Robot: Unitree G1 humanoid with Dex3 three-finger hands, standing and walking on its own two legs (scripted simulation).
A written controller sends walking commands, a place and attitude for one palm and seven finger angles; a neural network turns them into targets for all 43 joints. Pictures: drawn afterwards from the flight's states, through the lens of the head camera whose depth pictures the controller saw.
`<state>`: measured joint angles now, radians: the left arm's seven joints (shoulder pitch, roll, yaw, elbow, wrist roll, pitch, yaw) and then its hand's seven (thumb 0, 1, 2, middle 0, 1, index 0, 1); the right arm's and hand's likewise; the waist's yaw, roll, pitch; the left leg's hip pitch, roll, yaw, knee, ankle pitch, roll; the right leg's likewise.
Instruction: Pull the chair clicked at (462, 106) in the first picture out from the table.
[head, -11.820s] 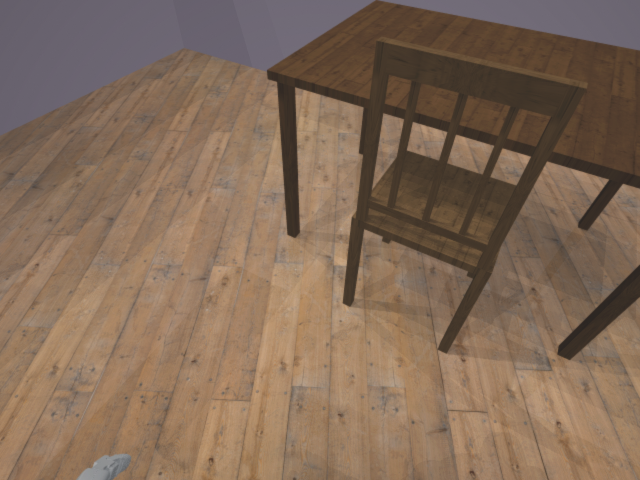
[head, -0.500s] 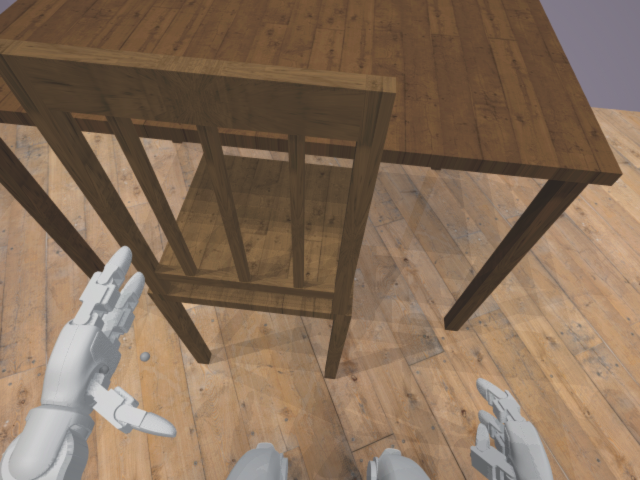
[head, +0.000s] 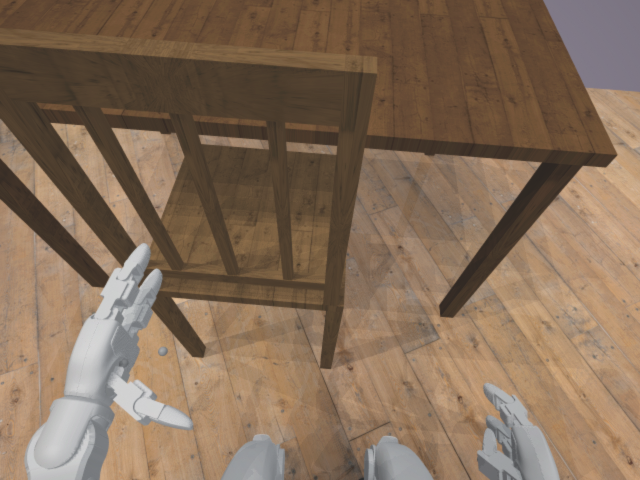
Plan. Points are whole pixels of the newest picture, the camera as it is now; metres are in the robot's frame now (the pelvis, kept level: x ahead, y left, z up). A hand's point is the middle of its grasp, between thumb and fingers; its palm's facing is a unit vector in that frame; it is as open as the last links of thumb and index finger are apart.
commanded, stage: aim the fingers beside a spindle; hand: left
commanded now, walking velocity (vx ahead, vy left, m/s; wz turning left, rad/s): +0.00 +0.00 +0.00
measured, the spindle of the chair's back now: (213, 211) +0.45 +0.17 +0.03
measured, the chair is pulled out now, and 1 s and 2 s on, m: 0.00 0.00 0.00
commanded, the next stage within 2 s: none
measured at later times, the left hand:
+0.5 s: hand (190, 327) +0.29 +0.17 +0.01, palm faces -0.08 -1.00 -0.04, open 16.9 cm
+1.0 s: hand (212, 319) +0.31 +0.15 +0.00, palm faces -0.11 -0.99 -0.03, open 16.9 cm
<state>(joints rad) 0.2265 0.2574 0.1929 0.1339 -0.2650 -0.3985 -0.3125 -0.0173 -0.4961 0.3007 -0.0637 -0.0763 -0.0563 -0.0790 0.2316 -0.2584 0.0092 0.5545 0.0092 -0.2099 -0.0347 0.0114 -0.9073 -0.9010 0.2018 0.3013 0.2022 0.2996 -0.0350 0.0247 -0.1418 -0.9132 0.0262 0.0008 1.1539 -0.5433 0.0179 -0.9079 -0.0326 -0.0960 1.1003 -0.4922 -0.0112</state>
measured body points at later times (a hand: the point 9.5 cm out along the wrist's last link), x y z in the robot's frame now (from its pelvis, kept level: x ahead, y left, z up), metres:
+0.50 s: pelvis -0.01 +0.00 -0.02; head +0.09 +0.01 +0.42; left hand +0.29 +0.22 +0.02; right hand +0.16 -0.24 -0.11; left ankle +0.01 +0.11 -0.65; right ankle +0.02 -0.12 -0.65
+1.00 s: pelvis -0.01 +0.00 -0.02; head +0.10 +0.01 +0.41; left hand +0.31 +0.20 +0.01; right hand +0.16 -0.24 -0.12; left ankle +0.01 +0.11 -0.65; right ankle +0.02 -0.12 -0.65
